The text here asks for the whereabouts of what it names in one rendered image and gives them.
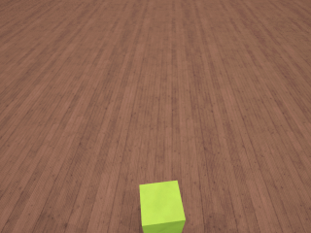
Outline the carton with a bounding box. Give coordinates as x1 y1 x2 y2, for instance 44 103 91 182
139 181 186 233

